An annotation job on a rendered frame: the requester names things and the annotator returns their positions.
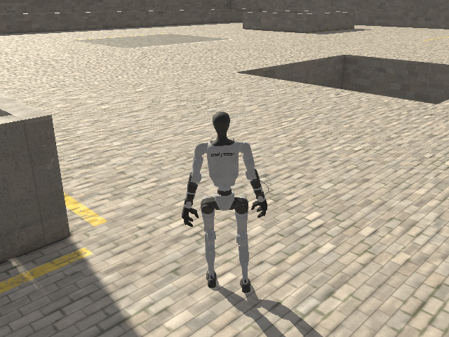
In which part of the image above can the robot left hand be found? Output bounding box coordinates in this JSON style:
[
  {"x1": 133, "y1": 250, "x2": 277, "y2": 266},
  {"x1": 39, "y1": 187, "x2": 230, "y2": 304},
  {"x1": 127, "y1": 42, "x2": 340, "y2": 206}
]
[{"x1": 182, "y1": 207, "x2": 199, "y2": 227}]

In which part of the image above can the robot torso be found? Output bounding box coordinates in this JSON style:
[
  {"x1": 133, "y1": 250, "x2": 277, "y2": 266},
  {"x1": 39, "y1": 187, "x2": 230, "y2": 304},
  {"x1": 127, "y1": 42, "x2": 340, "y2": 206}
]
[{"x1": 206, "y1": 139, "x2": 239, "y2": 211}]

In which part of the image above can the right robot upper arm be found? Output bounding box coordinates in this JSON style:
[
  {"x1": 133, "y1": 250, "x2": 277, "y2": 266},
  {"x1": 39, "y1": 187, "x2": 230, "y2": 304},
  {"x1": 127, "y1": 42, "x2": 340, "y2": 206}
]
[{"x1": 237, "y1": 141, "x2": 257, "y2": 180}]

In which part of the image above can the humanoid robot head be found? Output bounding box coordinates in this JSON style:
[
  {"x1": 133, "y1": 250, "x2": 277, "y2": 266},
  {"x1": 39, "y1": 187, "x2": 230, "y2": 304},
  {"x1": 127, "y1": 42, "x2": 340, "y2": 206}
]
[{"x1": 211, "y1": 112, "x2": 234, "y2": 146}]

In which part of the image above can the robot right hand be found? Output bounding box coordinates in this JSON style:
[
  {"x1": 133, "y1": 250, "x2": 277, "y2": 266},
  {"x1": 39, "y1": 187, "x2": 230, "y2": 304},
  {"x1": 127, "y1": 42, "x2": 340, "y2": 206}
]
[{"x1": 251, "y1": 199, "x2": 267, "y2": 218}]

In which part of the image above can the robot left forearm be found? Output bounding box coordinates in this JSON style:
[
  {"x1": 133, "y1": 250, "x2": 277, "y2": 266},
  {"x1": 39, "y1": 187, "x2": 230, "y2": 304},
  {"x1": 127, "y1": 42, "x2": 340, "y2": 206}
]
[{"x1": 183, "y1": 172, "x2": 198, "y2": 209}]

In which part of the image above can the robot right forearm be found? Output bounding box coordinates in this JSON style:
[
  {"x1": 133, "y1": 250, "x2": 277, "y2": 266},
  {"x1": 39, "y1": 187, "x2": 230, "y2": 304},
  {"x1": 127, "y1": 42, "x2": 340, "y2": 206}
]
[{"x1": 250, "y1": 169, "x2": 265, "y2": 202}]

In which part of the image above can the left robot upper arm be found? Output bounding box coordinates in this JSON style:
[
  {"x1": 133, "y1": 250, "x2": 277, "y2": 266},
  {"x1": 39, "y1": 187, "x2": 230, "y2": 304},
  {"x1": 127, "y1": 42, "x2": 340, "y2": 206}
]
[{"x1": 190, "y1": 143, "x2": 208, "y2": 183}]

